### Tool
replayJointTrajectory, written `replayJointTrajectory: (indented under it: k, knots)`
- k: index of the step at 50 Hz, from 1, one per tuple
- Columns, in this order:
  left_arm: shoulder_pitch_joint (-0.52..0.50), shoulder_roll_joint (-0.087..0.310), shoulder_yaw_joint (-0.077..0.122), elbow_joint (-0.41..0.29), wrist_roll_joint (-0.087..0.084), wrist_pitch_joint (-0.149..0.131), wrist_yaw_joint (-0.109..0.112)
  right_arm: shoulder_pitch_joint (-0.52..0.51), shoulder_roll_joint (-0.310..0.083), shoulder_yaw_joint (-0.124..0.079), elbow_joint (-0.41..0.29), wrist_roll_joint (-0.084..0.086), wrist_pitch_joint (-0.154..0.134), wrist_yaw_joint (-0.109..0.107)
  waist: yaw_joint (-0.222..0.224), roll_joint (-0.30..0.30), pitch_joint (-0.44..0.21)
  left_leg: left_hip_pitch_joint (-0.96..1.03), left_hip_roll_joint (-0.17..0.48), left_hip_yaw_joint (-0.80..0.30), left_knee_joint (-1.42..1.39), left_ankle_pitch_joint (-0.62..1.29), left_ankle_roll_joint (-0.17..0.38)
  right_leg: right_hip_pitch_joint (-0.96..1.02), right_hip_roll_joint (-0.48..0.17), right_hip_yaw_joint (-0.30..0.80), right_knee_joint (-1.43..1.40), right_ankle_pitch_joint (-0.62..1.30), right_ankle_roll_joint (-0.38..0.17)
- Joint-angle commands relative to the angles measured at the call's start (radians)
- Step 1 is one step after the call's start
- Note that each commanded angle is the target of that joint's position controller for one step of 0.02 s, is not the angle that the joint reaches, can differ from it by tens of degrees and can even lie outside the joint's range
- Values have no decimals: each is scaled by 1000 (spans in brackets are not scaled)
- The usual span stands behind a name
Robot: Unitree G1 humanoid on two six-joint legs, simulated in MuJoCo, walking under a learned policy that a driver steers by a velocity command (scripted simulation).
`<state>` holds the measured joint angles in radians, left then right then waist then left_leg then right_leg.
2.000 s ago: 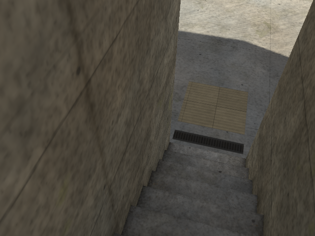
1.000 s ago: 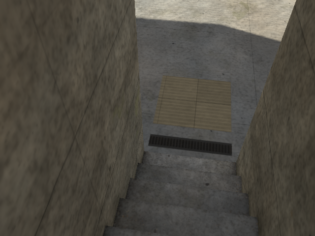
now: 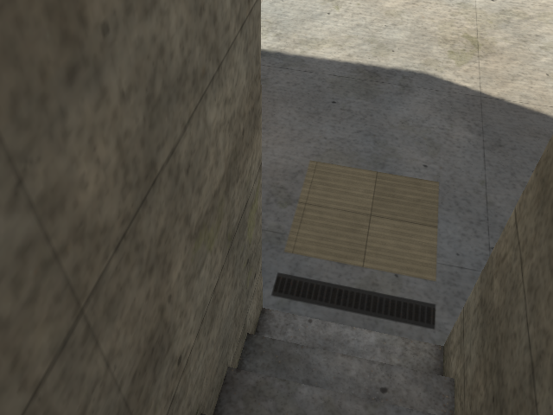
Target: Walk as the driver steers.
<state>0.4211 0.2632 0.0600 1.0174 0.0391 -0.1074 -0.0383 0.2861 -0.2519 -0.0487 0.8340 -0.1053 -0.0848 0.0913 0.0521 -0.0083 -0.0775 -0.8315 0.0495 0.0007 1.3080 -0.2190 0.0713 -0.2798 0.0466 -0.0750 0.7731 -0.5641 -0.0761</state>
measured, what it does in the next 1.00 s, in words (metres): goes down, turning right: left foot 0.19 m lower, then right foot 0.19 m lower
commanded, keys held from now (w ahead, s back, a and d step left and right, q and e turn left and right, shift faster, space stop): w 0.30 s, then w+e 0.70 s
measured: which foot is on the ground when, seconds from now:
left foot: up 0.00-0.26, down 0.28-0.90, up 0.92-1.00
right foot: down 0.00-0.28, up 0.30-0.88, down 0.90-1.00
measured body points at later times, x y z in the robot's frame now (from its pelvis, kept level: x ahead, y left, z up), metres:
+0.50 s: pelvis +0.20 +0.04 -0.18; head +0.22 +0.06 +0.27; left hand +0.33 +0.29 -0.32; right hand +0.13 -0.22 -0.31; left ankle +0.22 +0.12 -0.89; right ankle +0.29 -0.11 -0.75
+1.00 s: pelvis +0.39 -0.10 -0.36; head +0.43 -0.11 +0.09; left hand +0.54 +0.14 -0.50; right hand +0.22 -0.32 -0.49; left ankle +0.33 +0.07 -0.80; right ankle +0.41 -0.20 -1.08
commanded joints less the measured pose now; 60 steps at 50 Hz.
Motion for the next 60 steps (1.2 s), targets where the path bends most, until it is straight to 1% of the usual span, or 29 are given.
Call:
replayJointTrajectory:
  k: [1, 5, 9, 11, 14, 15, 16, 18, 19, 21, 25, 26, 27, 29, 33, 35, 39, 42, 44, 45, 46, 47, 48, 49, 50, 51, 53, 56, 60]
  knots:
    - [-135, 19, -30, -49, 32, -14, 11, 90, -3, 22, -12, -26, 3, 36, -99, -15, 106, 16, 19, -9, 16, 229, 27, -323, -220, 245, -167, 219, -193]
    - [136, -38, -83, 68, 50, -39, 68, -156, 12, 56, -63, -27, 30, 21, 58, -6, 169, -458, 106, -119, -377, 716, -16, 122, -260, 378, 8, 198, -191]
    - [7, 81, -51, 31, 68, -16, -25, -37, 7, 68, -69, -42, 61, 18, -45, -53, 213, 521, -9, 104, -282, 663, -55, -668, -171, 213, 29, -142, -167]
    - [-58, 149, -16, -16, -9, -13, -2, -109, -40, 59, -131, -19, 43, 10, -15, -5, 213, 387, 20, 94, -670, 377, -74, -303, -207, 242, 234, 138, -111]
    - [179, 116, -10, 129, 27, 9, -50, 387, -133, -17, 56, -30, 14, -26, -160, 216, 104, 853, 5, 181, -1102, 655, 35, -135, -21, 148, 975, 256, -21]
    - [308, 22, -9, 163, 45, 28, -92, 454, -153, -15, 66, -42, 26, -14, -90, 228, -97, 1230, 129, -31, -664, 1029, 159, -453, 27, 187, 1343, -86, 10]
    - [278, -6, -3, 108, 28, 26, -110, 490, -184, -23, 73, -27, 32, 25, -88, 244, -178, 1316, 269, -169, -568, 1294, 267, -669, 20, 186, 1507, -161, 40]
    - [6, -5, -38, -57, -44, 16, -64, 419, -135, -12, 84, 41, 22, 76, -116, 94, -89, 1169, 450, -396, -825, 744, 388, -1042, -22, 139, 1467, -68, 103]
    - [-168, -41, -48, -120, 80, 89, 28, 326, -85, -30, 103, 195, 28, -105, -95, -53, -57, 942, 406, -309, -790, 219, 279, -896, -87, 195, 1206, -178, 48]
    - [-320, -53, -52, -199, 117, 186, 77, 356, -66, 8, 118, 131, 16, -199, -85, -257, 151, 697, 506, -415, -830, 260, 158, -911, -116, 260, 1065, 188, 41]
    - [-231, -69, -69, -195, 32, 211, 66, 136, -99, 38, 60, 141, -2, -225, 38, 140, 125, 310, 307, -65, -824, 442, 76, -425, -24, 172, 600, 679, 112]
    - [233, -3, -50, -60, -55, 125, -42, 116, -76, 25, -6, -46, -53, -82, 108, 301, 225, 93, 224, 64, -887, 400, 160, -451, -49, 105, 829, 726, 62]
    - [191, 73, -25, -59, 1, 83, -70, 70, 15, 43, 18, -60, -78, -47, 92, 176, 211, 148, 199, 28, -857, 164, 137, -511, -102, 250, 676, 873, 68]
    - [-18, 105, -8, -106, 53, 61, -74, 203, 4, 54, 110, -37, -80, -41, -8, 145, 159, 387, 286, -56, -756, -57, 167, -715, -148, 275, 557, 938, 52]
    - [-351, 36, -39, -211, 28, 46, -35, 470, 62, 71, 212, -61, -49, -88, -163, 160, 144, 818, 366, -176, -688, -160, 168, -1022, -203, 254, 306, 862, 40]
    - [-389, -30, -72, -165, 26, 57, -33, 480, 69, 81, 200, -51, -39, -90, -199, 66, 201, 529, 291, 35, -624, -346, 79, -653, -208, 71, -57, 1232, 33]
    - [-413, 59, -30, -184, 44, 79, -35, 257, -74, 25, 137, -6, -35, -67, -164, 68, 288, 371, 323, 100, -575, -454, 21, -370, -134, -4, -130, 1050, 32]
    - [-373, -14, -59, -133, 12, 70, -13, 385, -111, -8, 248, 3, 22, -97, -207, 19, 256, 607, 364, 18, -302, -274, 11, -325, -155, 54, -431, 987, 41]
    - [46, 124, 14, 3, 0, 52, 7, 285, -165, -29, 247, -40, 45, -29, 1, -21, 87, 456, 272, 145, 97, -80, -27, 219, -79, -37, -471, 1101, 29]
    - [220, 277, 82, 61, 49, 43, 1, 348, -87, -10, 286, -33, 55, 21, 73, -126, -22, 280, 135, 187, 478, -349, -75, 558, -111, -41, -404, 1090, -32]
    - [320, 338, 87, 67, 37, 32, -17, 437, 34, 8, 249, 3, 42, 62, 0, -314, -286, -19, 70, 137, 786, -555, -92, 974, -200, 105, -59, 1375, -126]
    - [398, 318, 90, 98, 65, 19, -29, 265, -20, -4, 173, 47, 21, 60, 83, -243, -254, -185, 68, 138, 903, -572, -97, 950, -269, 165, -88, 1472, -140]
    - [387, 252, 65, 92, 30, 3, -37, 84, -45, -3, 99, 69, 5, 32, 109, -196, -218, -369, 62, 123, 932, -588, -116, 898, -320, 232, -129, 1340, -187]
    - [210, 216, 77, -6, -69, 72, 49, 50, -16, -8, 66, 116, -4, -105, 60, -62, -110, -525, 88, -33, 730, -517, -67, 686, -507, 614, -241, 699, -314]
    - [153, 130, 35, -49, -55, 96, 68, -2, -69, -16, 87, 95, 17, -151, 45, 100, 6, -442, 123, -90, 587, -491, -74, 486, -498, 646, -269, 523, -313]
    - [183, 61, -13, 6, 74, 16, -37, -41, 30, 52, -14, 58, -18, -100, -25, -87, 81, -445, 155, -153, 678, -302, -58, 183, -467, 607, -324, 238, -309]
    - [-50, -117, -87, -106, 19, -13, -49, 178, 43, 49, 107, 18, 9, -63, -140, 90, 147, -200, 158, -199, 94, 251, -46, -301, -365, 492, -336, 187, -282]
    - [-79, 73, -65, -116, 74, -28, -41, 187, -38, 31, 140, 16, 11, 12, -183, -20, 91, 232, 38, 0, 232, 406, -69, -672, -172, 310, -230, 279, -228]
    - [271, 13, -77, 39, 37, -46, 12, -123, -73, 36, 10, 13, 4, 3, -6, -44, 125, -349, 72, -153, -154, 434, -115, 18, -240, 512, 64, 511, -214]
Keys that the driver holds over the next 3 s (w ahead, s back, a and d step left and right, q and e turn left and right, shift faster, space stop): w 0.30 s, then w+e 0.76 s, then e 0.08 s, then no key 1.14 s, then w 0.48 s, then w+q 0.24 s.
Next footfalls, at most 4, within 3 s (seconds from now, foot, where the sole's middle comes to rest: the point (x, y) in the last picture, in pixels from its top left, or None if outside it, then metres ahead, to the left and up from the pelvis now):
0.28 left None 0.26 0.12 -0.93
0.90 right None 0.44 -0.22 -1.12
1.40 left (302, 414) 0.75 -0.04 -1.31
1.74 right None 0.72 -0.28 -1.31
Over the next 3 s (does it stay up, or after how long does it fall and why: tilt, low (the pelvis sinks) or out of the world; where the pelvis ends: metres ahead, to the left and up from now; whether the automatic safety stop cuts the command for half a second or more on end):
stays up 0.94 -0.24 -0.72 its command is cut before an obstacle after 0.4 s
